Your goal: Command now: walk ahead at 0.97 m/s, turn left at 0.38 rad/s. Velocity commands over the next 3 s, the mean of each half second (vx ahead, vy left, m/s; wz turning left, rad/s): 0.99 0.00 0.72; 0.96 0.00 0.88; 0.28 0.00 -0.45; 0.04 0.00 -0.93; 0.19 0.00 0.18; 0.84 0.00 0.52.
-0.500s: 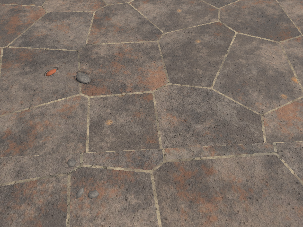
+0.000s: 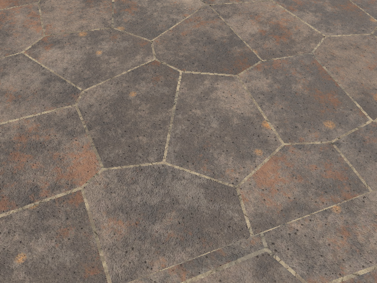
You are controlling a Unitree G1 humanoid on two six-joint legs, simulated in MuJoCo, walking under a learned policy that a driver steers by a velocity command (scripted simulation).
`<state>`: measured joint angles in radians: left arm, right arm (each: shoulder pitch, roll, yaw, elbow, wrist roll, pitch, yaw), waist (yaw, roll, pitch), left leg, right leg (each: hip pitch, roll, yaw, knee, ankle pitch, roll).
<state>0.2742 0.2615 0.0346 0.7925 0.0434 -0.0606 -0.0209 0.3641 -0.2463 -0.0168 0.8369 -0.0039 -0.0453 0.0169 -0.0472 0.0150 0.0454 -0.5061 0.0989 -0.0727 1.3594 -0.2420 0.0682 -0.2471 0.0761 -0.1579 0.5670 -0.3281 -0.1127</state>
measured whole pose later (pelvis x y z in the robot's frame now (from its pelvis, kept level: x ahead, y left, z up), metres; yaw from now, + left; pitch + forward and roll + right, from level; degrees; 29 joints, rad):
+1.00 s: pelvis +0.89 +0.13 -0.13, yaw +49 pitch +1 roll -4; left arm 0.54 0.22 0.04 1.02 0.02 -0.11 -0.01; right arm 0.01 -0.31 -0.03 0.70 -0.05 -0.02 0.06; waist 0.07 0.10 0.03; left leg -0.73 0.01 0.00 1.06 -0.14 0.09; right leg -0.04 0.04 -0.15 0.43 -0.41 -0.01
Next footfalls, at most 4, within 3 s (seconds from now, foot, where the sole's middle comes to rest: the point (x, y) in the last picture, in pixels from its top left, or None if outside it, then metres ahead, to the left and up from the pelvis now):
0.26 left None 0.42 0.07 -0.76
0.76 right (184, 191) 0.93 0.00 -0.89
1.10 left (106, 175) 1.03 0.36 -0.89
1.52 right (135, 139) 1.25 0.24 -0.89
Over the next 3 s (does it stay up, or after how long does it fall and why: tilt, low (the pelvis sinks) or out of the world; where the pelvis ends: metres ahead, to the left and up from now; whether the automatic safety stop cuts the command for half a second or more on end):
stays up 1.42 0.52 -0.13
